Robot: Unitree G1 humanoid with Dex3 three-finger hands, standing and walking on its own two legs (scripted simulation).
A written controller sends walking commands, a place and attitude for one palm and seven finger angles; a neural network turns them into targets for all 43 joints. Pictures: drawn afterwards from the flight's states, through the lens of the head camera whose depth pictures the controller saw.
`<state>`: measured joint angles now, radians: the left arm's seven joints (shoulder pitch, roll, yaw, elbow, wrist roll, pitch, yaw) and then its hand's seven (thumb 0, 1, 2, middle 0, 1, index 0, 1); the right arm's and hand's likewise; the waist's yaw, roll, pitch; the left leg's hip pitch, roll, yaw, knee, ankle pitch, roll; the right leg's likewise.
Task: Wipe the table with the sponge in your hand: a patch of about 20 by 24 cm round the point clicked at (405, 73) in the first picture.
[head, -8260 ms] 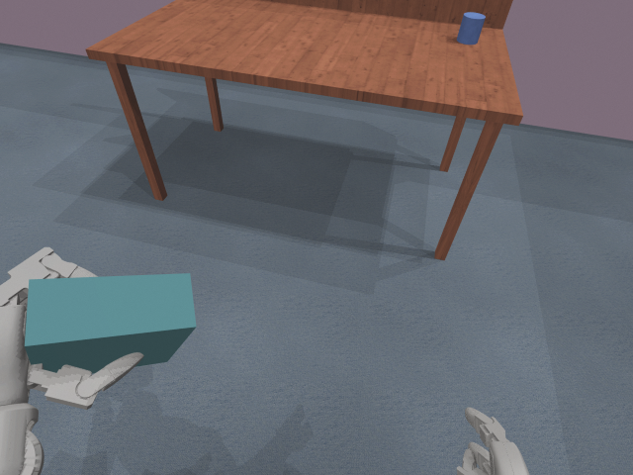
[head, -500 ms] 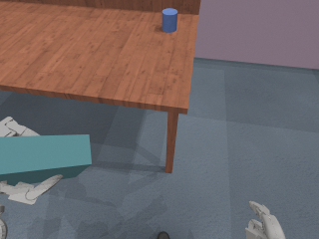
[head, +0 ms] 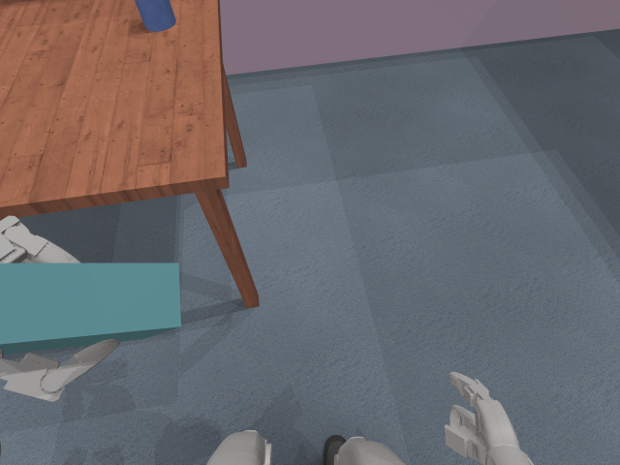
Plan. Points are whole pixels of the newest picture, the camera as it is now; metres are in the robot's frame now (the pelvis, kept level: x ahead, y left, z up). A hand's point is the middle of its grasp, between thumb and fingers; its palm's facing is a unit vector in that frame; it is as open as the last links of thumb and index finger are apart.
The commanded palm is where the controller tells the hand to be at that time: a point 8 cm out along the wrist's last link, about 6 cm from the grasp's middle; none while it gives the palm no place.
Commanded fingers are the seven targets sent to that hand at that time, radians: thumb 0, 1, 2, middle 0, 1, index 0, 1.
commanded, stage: turn to face it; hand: left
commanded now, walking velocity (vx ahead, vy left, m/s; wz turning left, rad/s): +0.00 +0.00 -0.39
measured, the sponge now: (111, 309) +0.24 +0.19 +0.15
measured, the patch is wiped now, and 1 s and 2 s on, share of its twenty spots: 0.00 0.00 0.00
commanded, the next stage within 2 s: take the last steps up to it in 0.32 s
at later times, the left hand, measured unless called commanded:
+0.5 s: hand (122, 312) +0.23 +0.17 +0.17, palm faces +0.25 -0.85 -0.47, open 9.7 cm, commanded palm +0.17 +0.22 +0.18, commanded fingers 0.00 0.10 1.30 -1.20 -1.60 -1.20 -1.60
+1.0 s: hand (82, 321) +0.22 +0.20 +0.17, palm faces +0.29 -0.84 -0.45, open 9.7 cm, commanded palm +0.18 +0.24 +0.18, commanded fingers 0.00 0.10 1.30 -1.20 -1.60 -1.20 -1.60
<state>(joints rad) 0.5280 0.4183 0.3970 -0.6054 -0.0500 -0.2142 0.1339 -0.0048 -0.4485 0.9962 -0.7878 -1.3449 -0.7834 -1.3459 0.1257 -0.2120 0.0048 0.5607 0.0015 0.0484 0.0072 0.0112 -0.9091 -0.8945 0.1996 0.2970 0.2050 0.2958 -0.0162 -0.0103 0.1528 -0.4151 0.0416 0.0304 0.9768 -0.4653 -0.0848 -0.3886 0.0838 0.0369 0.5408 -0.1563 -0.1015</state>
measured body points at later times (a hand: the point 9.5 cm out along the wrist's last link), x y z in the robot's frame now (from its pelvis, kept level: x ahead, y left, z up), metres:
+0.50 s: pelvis -0.03 -0.03 -0.01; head -0.01 -0.05 +0.44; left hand +0.21 +0.21 +0.19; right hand +0.10 -0.25 -0.11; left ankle -0.03 +0.13 -0.71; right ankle -0.01 -0.10 -0.73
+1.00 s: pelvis -0.02 -0.01 +0.00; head -0.03 -0.02 +0.45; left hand +0.20 +0.24 +0.19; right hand +0.09 -0.28 -0.09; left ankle -0.01 +0.12 -0.73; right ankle -0.02 -0.10 -0.71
